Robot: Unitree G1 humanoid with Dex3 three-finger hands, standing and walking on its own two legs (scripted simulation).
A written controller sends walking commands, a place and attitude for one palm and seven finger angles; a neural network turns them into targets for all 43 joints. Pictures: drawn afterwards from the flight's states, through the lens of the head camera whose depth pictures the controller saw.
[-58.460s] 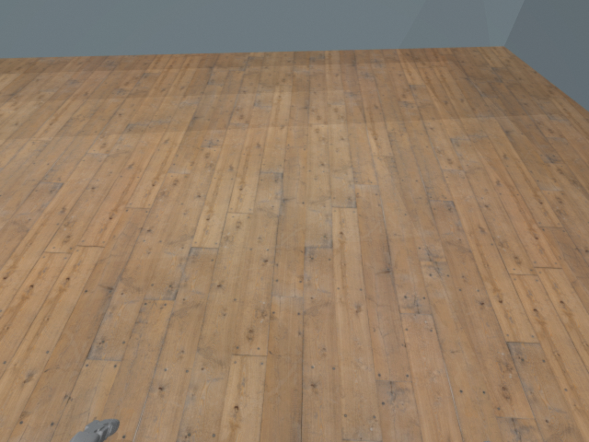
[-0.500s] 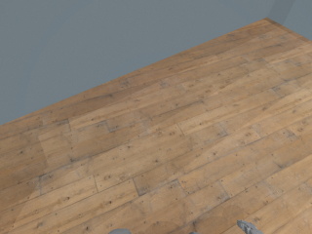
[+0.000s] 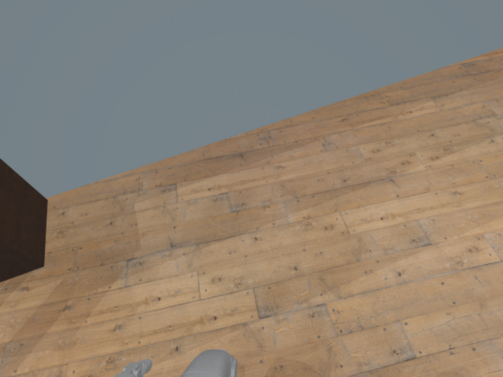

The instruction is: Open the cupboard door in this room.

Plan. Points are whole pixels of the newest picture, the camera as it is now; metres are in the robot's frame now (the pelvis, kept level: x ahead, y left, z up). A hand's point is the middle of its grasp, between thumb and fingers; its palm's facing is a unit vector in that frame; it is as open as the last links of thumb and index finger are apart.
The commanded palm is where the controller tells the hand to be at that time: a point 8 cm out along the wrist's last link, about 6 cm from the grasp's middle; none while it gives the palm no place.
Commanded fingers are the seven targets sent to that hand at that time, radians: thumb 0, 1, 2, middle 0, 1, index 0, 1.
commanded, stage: turn to face it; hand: left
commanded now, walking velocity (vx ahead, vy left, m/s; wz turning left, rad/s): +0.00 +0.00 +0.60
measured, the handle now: out of the picture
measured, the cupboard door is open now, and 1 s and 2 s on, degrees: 42 42 42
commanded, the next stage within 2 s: take the last steps up to it in 1.76 s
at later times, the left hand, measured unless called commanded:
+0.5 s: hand out of the picture -0.01 +0.25 -0.18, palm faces +0.35 -0.90 -0.25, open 7.3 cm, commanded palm none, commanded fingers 0.00 0.90 0.90 -0.20 -0.30 -0.20 -0.30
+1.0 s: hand out of the picture +0.02 +0.17 -0.14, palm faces +0.57 -0.77 -0.28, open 7.3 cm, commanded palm none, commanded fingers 0.00 0.90 0.90 -0.20 -0.30 -0.20 -0.30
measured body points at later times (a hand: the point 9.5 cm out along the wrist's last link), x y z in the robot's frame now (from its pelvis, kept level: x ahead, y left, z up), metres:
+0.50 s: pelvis +0.01 +0.03 -0.01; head +0.05 +0.06 +0.44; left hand -0.03 +0.30 -0.16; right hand +0.20 -0.18 -0.14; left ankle -0.02 +0.12 -0.74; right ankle +0.02 -0.12 -0.66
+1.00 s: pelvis +0.05 -0.03 +0.00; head +0.12 -0.04 +0.45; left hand -0.01 +0.21 -0.12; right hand +0.24 -0.22 -0.17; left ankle -0.07 +0.08 -0.63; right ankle +0.08 -0.11 -0.74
